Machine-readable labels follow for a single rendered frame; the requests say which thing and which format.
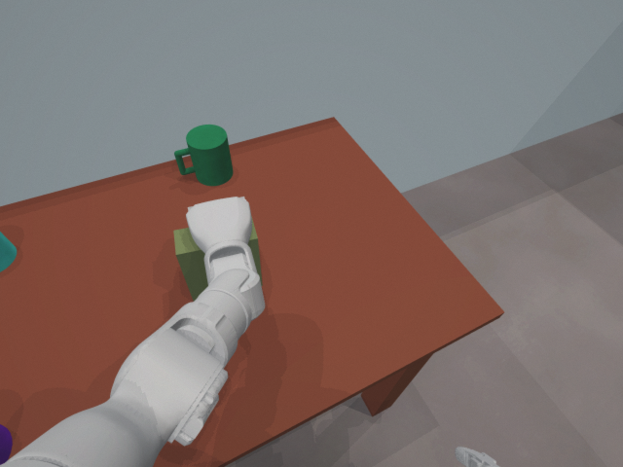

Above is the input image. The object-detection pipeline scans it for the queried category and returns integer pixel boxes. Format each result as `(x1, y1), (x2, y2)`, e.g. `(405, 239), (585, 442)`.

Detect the table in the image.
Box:
(0, 117), (504, 467)

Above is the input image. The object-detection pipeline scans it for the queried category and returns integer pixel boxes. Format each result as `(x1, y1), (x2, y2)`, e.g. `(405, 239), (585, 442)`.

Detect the left robot hand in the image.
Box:
(186, 197), (252, 254)

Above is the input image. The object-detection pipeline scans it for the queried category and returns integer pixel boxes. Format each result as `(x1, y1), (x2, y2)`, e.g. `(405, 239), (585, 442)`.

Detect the left robot upper arm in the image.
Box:
(0, 328), (228, 467)

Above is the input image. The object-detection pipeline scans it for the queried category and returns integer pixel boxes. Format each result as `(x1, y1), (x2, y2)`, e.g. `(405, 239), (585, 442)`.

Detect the right robot hand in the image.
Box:
(455, 447), (499, 467)

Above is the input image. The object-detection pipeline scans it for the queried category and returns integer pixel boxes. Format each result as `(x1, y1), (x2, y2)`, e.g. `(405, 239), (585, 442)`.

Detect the robot left forearm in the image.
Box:
(110, 240), (265, 398)

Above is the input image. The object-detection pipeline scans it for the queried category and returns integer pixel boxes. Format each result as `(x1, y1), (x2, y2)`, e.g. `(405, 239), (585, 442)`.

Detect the sponge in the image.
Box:
(173, 216), (263, 301)

